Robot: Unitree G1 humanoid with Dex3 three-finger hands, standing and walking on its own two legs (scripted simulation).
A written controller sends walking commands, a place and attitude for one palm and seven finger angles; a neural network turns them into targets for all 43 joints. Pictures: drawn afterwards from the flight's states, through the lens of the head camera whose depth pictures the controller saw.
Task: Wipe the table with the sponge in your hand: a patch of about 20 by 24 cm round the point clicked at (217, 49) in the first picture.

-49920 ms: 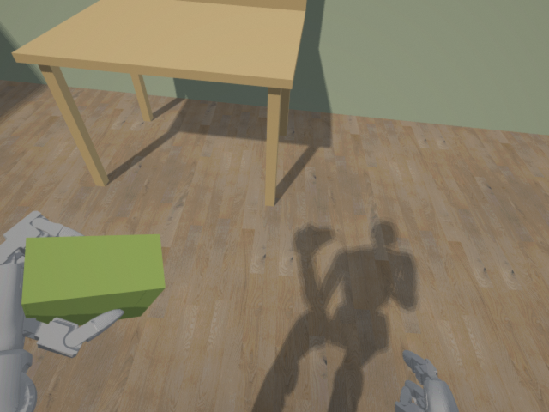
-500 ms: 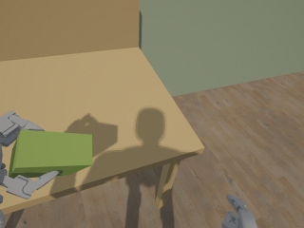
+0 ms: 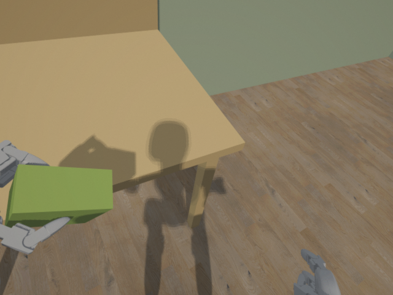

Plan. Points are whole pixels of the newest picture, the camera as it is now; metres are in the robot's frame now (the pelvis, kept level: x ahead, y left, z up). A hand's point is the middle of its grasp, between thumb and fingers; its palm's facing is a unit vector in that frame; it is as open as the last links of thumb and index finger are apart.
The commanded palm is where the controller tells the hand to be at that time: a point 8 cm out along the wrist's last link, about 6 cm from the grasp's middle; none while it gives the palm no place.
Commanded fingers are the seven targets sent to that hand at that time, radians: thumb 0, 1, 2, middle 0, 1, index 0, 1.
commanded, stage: stop stepping back and stand still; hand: left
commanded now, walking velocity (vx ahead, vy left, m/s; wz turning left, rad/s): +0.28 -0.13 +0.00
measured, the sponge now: (71, 199) +0.24 +0.22 +0.11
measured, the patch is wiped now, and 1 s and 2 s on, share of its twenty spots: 1.00 1.00 1.00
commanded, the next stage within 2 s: stand and wait in 0.96 s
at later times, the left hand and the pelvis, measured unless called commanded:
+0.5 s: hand out of the picture +0.05 +0.26 +0.15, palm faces +0.43 -0.84 -0.32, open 10.2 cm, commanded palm +0.00 +0.28 +0.19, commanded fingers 0.00 0.10 1.30 -1.20 -1.60 -1.20 -1.60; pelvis -0.16 +0.00 -0.02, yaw +0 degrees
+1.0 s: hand out of the picture -0.01 +0.22 +0.17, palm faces +0.39 -0.85 -0.36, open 10.2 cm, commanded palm -0.05 +0.26 +0.19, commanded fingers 0.00 0.10 1.30 -1.20 -1.60 -1.20 -1.60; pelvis -0.21 -0.02 +0.00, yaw +1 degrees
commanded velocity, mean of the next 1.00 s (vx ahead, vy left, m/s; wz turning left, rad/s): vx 0.23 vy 0.01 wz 0.00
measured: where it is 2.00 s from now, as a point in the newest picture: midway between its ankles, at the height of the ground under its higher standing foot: outside the picture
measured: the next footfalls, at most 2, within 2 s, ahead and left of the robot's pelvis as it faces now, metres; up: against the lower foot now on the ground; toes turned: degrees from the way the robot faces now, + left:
right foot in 0.20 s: -0.05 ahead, -0.13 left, +0.00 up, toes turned -1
left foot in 0.42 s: -0.13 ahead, +0.11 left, +0.00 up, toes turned +5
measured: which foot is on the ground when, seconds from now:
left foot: down 0.00-0.20, up 0.22-0.40, down 0.42-0.68, up 0.70-0.90, down 0.92-1.00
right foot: up 0.00-0.18, down 0.20-0.42, up 0.44-0.66, down 0.68-1.00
